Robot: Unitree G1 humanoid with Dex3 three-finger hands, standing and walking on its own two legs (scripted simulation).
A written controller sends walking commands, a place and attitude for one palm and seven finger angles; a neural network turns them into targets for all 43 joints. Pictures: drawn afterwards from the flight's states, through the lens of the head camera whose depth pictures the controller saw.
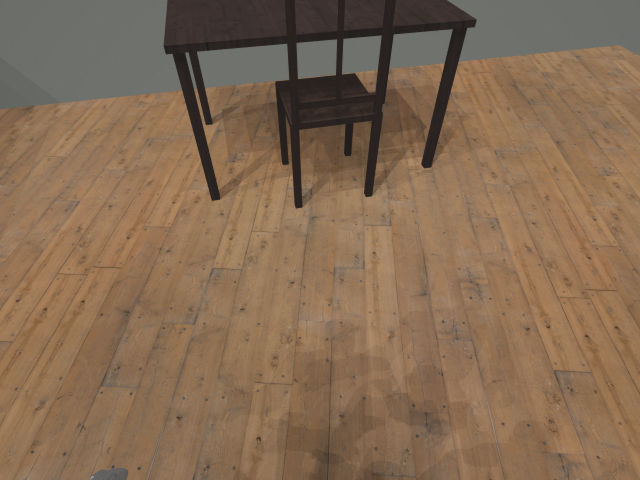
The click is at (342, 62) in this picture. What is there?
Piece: chair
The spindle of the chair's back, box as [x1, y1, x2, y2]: [335, 0, 344, 98]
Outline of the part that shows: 344,0 338,0 335,90 336,98 340,98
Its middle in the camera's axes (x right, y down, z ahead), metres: +0.06 -0.67 +1.37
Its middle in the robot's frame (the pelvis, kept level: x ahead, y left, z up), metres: +1.47 +0.01 -0.06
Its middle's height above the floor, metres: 0.71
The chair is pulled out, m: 0.00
